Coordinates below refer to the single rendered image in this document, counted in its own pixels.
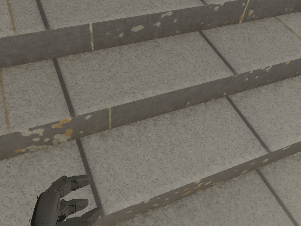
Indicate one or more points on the left robot hand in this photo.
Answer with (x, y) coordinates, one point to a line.
(51, 211)

